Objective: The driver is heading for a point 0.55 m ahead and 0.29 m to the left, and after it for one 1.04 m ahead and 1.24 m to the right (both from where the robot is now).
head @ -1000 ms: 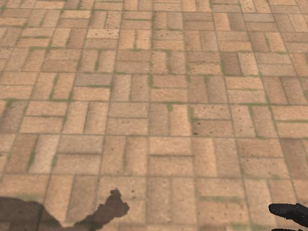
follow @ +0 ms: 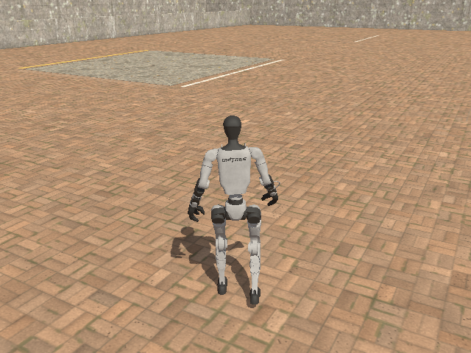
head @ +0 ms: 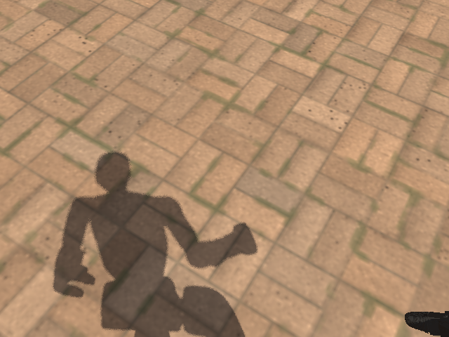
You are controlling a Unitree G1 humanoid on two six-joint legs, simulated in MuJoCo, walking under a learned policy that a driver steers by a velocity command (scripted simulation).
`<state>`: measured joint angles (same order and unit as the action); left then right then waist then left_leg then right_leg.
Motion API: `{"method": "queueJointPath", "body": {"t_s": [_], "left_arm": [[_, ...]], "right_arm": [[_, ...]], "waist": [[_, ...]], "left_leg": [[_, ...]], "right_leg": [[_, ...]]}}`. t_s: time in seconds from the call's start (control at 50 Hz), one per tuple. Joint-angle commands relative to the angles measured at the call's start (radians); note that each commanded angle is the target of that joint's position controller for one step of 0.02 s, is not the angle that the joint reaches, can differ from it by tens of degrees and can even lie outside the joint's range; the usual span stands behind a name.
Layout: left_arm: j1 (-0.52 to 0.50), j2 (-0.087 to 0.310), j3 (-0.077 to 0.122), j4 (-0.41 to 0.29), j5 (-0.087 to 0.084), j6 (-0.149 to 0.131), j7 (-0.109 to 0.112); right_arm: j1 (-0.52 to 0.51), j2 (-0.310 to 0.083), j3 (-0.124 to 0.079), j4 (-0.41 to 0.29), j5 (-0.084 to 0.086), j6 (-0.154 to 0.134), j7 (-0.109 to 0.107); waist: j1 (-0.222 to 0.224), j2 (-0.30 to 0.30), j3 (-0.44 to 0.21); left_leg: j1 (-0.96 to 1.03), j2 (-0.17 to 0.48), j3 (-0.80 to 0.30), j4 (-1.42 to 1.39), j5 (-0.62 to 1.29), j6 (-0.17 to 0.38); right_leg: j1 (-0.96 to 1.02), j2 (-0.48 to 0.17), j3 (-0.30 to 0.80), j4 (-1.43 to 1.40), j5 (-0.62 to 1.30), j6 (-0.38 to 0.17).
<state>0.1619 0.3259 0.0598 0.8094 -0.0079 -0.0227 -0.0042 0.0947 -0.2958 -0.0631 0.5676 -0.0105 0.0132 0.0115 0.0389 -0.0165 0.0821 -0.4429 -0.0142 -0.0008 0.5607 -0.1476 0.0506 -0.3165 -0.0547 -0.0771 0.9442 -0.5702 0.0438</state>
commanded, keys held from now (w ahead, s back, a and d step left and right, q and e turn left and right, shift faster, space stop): no key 0.32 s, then w+q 0.68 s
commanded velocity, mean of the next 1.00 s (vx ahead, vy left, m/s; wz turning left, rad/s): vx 0.25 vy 0.00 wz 0.34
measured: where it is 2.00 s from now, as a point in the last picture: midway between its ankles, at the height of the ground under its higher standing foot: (165, 285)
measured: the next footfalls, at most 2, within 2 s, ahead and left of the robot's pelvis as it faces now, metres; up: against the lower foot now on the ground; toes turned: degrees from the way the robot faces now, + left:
right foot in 0.26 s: +0.08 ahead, -0.15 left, +0.00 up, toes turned +0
left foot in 0.66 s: +0.17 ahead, +0.14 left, +0.00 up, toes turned +13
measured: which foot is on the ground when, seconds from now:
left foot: down 0.00-0.38, up 0.40-0.64, down 0.66-1.00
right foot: up 0.00-0.24, down 0.26-0.68, up 0.70-1.00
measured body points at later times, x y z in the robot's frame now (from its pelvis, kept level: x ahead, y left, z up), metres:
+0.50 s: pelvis +0.06 -0.01 +0.01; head +0.07 -0.01 +0.46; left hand +0.12 +0.27 -0.11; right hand +0.21 -0.28 -0.10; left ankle +0.06 +0.10 -0.69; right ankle +0.04 -0.15 -0.73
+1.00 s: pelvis +0.25 +0.08 +0.02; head +0.28 +0.12 +0.47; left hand +0.40 +0.39 -0.06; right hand +0.36 -0.18 -0.09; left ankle +0.13 +0.13 -0.73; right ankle +0.50 -0.01 -0.67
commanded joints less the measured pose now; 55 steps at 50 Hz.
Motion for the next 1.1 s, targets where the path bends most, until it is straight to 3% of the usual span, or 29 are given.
{"method": "queueJointPath", "body": {"t_s": [0.02,0.06,0.1,0.2,0.24,0.26,0.28,0.3,0.32,0.34,0.36,0.4,0.42,0.46,0.5,0.56,0.62,0.66,0.68,0.7,0.72,0.74,0.76,0.78,0.8,0.86,0.94,1.04,1.1], "left_arm": [[0.000,0.097,0.012,-0.064,-0.010,0.007,0.001],[0.010,0.102,0.017,-0.050,0.004,0.029,0.017],[0.058,0.075,0.010,-0.030,0.005,0.042,0.025],[0.019,0.049,-0.003,-0.029,0.008,0.047,0.026],[0.047,0.032,-0.007,-0.013,0.018,0.043,0.016],[0.052,0.033,-0.010,-0.009,0.034,0.041,0.011],[0.047,0.077,-0.006,-0.021,0.046,0.038,0.011],[-0.014,0.121,0.002,-0.020,0.037,0.036,0.012],[-0.043,0.068,-0.008,-0.027,0.038,0.028,0.007],[-0.035,0.059,-0.011,-0.021,0.042,0.020,0.009],[-0.024,0.092,-0.002,-0.017,0.039,0.015,0.013],[0.047,0.147,0.020,-0.008,0.017,0.005,0.030],[0.082,0.167,0.030,-0.001,0.005,0.001,0.044],[0.131,0.145,0.032,0.008,0.005,-0.015,0.061],[0.107,0.119,0.033,0.003,-0.006,-0.025,0.061],[0.056,0.141,0.047,0.002,-0.007,-0.027,0.041],[0.035,0.152,0.056,0.006,-0.023,-0.018,0.017],[0.048,0.101,0.039,0.007,-0.008,-0.020,0.010],[0.008,0.028,0.014,-0.030,0.024,-0.025,0.008],[-0.046,-0.008,-0.001,-0.114,0.011,-0.053,0.015],[-0.085,0.074,0.015,-0.116,-0.029,-0.083,0.007],[-0.086,0.094,0.019,-0.114,-0.039,-0.104,-0.001],[-0.064,0.097,0.022,-0.091,-0.018,-0.115,-0.002],[-0.061,0.102,0.028,-0.081,0.006,-0.118,-0.001],[-0.062,0.100,0.031,-0.077,0.013,-0.113,-0.007],[-0.108,0.064,0.025,-0.094,0.018,-0.095,-0.014],[-0.259,0.006,0.003,-0.150,0.007,-0.093,-0.026],[-0.310,0.045,0.013,-0.195,-0.003,-0.101,-0.036],[-0.204,0.086,0.033,-0.176,-0.001,-0.111,-0.030]], "right_arm": [[0.099,-0.123,-0.030,-0.026,0.008,-0.022,-0.005],[0.025,-0.132,-0.028,-0.018,0.004,-0.017,-0.010],[-0.014,-0.121,-0.026,-0.010,-0.009,-0.017,-0.014],[-0.010,-0.097,-0.016,0.043,-0.011,-0.015,-0.020],[-0.028,-0.075,-0.005,0.063,-0.001,-0.011,-0.018],[0.010,-0.046,0.005,0.087,-0.001,-0.013,-0.016],[0.044,-0.027,0.012,0.105,-0.011,-0.016,-0.015],[0.094,-0.019,0.008,0.109,-0.013,-0.016,-0.014],[0.039,-0.041,0.005,0.116,-0.020,-0.013,-0.020],[0.012,-0.064,-0.005,0.114,-0.011,-0.008,-0.025],[0.011,-0.068,-0.010,0.119,-0.001,-0.002,-0.033],[0.000,-0.079,-0.022,0.112,0.016,-0.004,-0.033],[-0.027,-0.081,-0.027,0.097,0.023,-0.014,-0.027],[-0.041,-0.065,-0.032,0.089,0.038,-0.030,-0.016],[-0.028,-0.040,-0.028,0.099,0.043,-0.038,-0.007],[-0.013,-0.014,-0.018,0.110,0.029,-0.042,0.013],[0.093,-0.038,-0.030,0.149,0.034,-0.030,0.026],[0.272,-0.107,-0.069,0.204,0.043,-0.023,0.015],[0.410,-0.216,-0.102,0.222,0.048,-0.022,-0.004],[0.412,-0.292,-0.100,0.188,0.033,-0.047,0.006],[0.372,-0.216,-0.076,0.179,0.026,-0.075,0.013],[0.335,-0.164,-0.058,0.171,0.023,-0.092,0.011],[0.286,-0.133,-0.046,0.159,0.024,-0.096,0.010],[0.239,-0.118,-0.038,0.147,0.024,-0.092,0.005],[0.222,-0.104,-0.031,0.138,0.019,-0.088,-0.002],[0.249,-0.126,-0.036,0.140,0.025,-0.086,-0.025],[0.298,-0.139,-0.042,0.159,0.029,-0.079,-0.043],[0.340,-0.137,-0.050,0.186,0.043,-0.071,-0.049],[0.322,-0.142,-0.059,0.179,0.034,-0.052,-0.052]], "waist": [[-0.068,0.098,-0.293],[-0.025,0.117,-0.224],[0.000,0.142,-0.221],[-0.034,0.156,-0.210],[-0.003,0.139,-0.188],[-0.001,0.112,-0.172],[-0.028,0.032,-0.143],[-0.098,-0.113,-0.108],[-0.066,-0.126,-0.084],[-0.051,-0.130,-0.076],[-0.042,-0.152,-0.063],[-0.003,-0.210,-0.015],[0.019,-0.215,0.008],[0.040,-0.158,0.028],[0.033,-0.114,0.014],[0.016,-0.120,-0.030],[-0.041,-0.099,-0.056],[-0.123,-0.009,-0.122],[-0.178,0.244,-0.145],[-0.149,0.372,-0.195],[-0.155,0.203,-0.148],[-0.128,0.179,-0.105],[-0.097,0.097,-0.075],[-0.073,0.078,-0.061],[-0.058,0.091,-0.060],[-0.054,0.074,-0.047],[-0.097,0.096,-0.016],[-0.098,0.105,-0.007],[-0.047,0.141,-0.063]], "left_leg": [[0.452,0.297,-0.323,-0.146,0.520,0.237],[0.265,0.240,-0.247,-0.196,0.417,0.199],[0.186,0.211,-0.200,-0.218,0.373,0.197],[0.157,0.209,-0.217,-0.231,0.105,0.183],[0.103,0.178,-0.207,-0.217,-0.077,0.136],[0.072,0.142,-0.193,-0.211,-0.179,0.082],[0.040,0.088,-0.156,-0.151,-0.261,0.023],[0.100,0.018,-0.076,-0.143,-0.233,-0.022],[0.220,0.013,-0.062,-0.108,-0.147,-0.046],[0.233,-0.001,-0.050,-0.071,-0.168,-0.040],[0.195,-0.026,-0.025,-0.019,-0.242,-0.030],[0.010,-0.059,0.035,0.134,-0.278,-0.020],[-0.088,-0.017,0.015,0.235,-0.273,-0.012],[-0.294,0.049,-0.061,0.401,-0.345,-0.002],[-0.326,0.082,-0.056,0.334,-0.306,-0.005],[-0.072,0.070,0.043,0.171,-0.213,-0.020],[0.163,0.014,0.126,0.034,-0.083,-0.009],[0.417,-0.039,0.122,-0.013,-0.114,0.043],[0.554,0.160,-0.235,-0.157,-0.214,0.143],[0.652,0.346,-0.817,-0.381,-0.476,0.329],[0.640,0.380,-0.793,-0.405,-0.495,0.330],[0.599,0.348,-0.681,-0.373,-0.407,0.292],[0.531,0.300,-0.565,-0.357,-0.295,0.252],[0.468,0.262,-0.478,-0.361,-0.187,0.223],[0.429,0.229,-0.421,-0.376,-0.116,0.206],[0.388,0.187,-0.313,-0.395,0.089,0.204],[0.280,0.133,-0.237,-0.385,0.103,0.163],[0.345,0.180,-0.318,-0.312,0.103,0.132],[0.410,0.184,-0.347,-0.173,0.343,0.109]], "right_leg": [[-0.284,-0.031,0.120,0.215,-0.041,0.010],[-0.173,-0.030,0.105,0.131,0.063,0.029],[-0.079,-0.011,0.087,0.033,0.108,0.043],[0.036,-0.002,0.082,-0.220,0.225,0.023],[0.143,0.017,0.056,-0.399,0.354,-0.006],[0.195,0.007,0.073,-0.485,0.423,-0.027],[0.204,-0.084,0.176,-0.537,0.478,-0.063],[0.062,-0.126,0.201,-0.553,0.302,-0.113],[-0.066,-0.103,0.212,-0.612,0.097,-0.117],[-0.087,-0.082,0.194,-0.642,-0.033,-0.097],[-0.075,-0.082,0.200,-0.660,-0.090,-0.095],[0.033,-0.198,0.328,-0.732,-0.212,-0.164],[0.080,-0.285,0.416,-0.765,-0.213,-0.216],[0.228,-0.358,0.481,-0.787,-0.117,-0.265],[0.318,-0.325,0.376,-0.786,0.017,-0.226],[0.209,-0.233,0.152,-0.772,0.217,-0.178],[0.106,-0.210,0.048,-0.684,0.213,-0.163],[-0.004,-0.164,-0.045,-0.408,0.346,-0.112],[-0.205,-0.074,-0.124,0.003,0.244,-0.030],[-0.508,0.096,0.040,0.260,-0.021,-0.001],[-0.605,0.023,0.144,0.353,0.033,-0.032],[-0.614,-0.016,0.152,0.329,0.128,-0.067],[-0.566,-0.049,0.154,0.270,0.208,-0.075],[-0.509,-0.067,0.156,0.175,0.274,-0.072],[-0.454,-0.069,0.153,0.122,0.322,-0.066],[-0.422,-0.025,0.117,-0.052,0.449,-0.018],[-0.296,0.043,0.093,-0.350,0.651,0.012],[-0.226,0.050,0.148,-0.469,0.680,-0.018],[-0.095,0.071,0.119,-0.478,0.537,-0.060]]}}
